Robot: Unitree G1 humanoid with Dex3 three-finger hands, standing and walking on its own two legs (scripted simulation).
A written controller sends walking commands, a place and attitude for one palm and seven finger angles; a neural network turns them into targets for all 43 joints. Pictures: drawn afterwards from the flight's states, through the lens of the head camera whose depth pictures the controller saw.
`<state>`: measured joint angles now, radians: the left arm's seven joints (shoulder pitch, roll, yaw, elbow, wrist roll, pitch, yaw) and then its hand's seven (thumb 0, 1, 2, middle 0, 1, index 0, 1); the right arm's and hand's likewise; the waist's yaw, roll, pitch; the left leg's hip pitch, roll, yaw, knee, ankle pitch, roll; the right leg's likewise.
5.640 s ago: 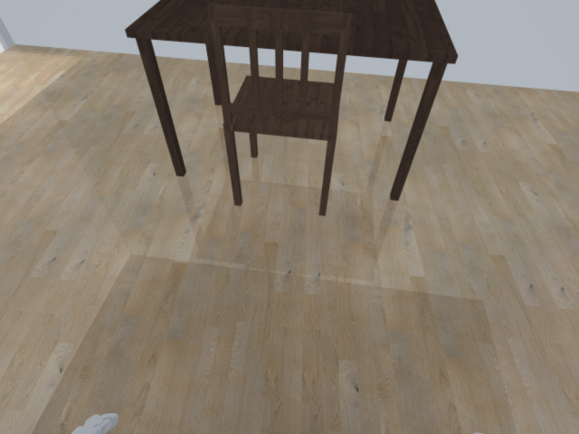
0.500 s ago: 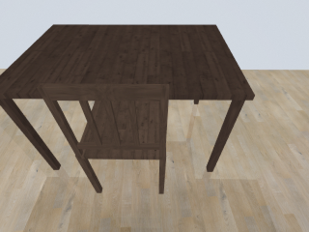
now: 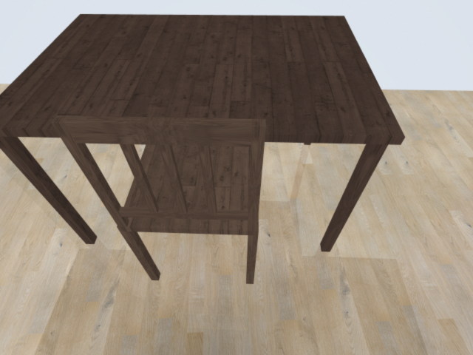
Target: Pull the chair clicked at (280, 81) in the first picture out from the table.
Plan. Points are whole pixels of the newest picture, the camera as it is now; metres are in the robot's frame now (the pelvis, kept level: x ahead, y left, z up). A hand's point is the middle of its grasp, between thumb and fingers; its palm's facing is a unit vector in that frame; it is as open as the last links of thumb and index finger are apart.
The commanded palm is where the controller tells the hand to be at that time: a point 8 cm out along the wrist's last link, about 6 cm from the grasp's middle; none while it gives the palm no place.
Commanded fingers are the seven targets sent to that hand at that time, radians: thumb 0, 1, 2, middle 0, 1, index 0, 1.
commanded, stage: look again from close up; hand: left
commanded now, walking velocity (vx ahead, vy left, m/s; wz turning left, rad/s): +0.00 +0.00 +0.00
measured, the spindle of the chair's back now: (175, 181) +0.52 +0.20 -0.09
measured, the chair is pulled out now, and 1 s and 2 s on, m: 0.00 0.00 0.00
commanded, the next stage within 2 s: shuffle to correct the standing spot in 0.92 s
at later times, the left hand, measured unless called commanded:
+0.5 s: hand out of the picture +0.00 +0.24 -0.18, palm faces -0.01 -0.98 -0.19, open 7.4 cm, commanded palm none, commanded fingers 0.00 0.90 0.90 -0.20 -0.30 -0.20 -0.30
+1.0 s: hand out of the picture -0.02 +0.23 -0.18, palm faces +0.00 -0.99 -0.16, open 7.4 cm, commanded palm none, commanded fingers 0.00 0.90 0.90 -0.20 -0.30 -0.20 -0.30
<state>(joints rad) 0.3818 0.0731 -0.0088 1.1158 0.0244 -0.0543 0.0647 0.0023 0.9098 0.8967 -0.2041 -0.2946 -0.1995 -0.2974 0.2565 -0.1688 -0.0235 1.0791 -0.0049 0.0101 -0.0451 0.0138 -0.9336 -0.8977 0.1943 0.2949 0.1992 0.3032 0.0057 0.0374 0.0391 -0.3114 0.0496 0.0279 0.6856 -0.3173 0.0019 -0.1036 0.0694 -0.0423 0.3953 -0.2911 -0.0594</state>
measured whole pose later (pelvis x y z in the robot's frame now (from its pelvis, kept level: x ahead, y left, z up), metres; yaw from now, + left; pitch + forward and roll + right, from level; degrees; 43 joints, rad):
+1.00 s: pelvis +0.00 +0.07 +0.00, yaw -1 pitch +0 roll +0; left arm 0.31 0.14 -0.02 1.11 0.01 0.00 0.05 0.00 0.91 0.90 -0.20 -0.29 -0.20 -0.30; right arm 0.27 -0.14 0.02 1.13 0.00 -0.03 -0.04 0.00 -0.92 -0.90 0.20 0.30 0.20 0.30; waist 0.01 -0.03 0.04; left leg -0.18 -0.10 0.10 0.41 -0.23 0.12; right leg -0.13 -0.05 0.01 0.44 -0.32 0.04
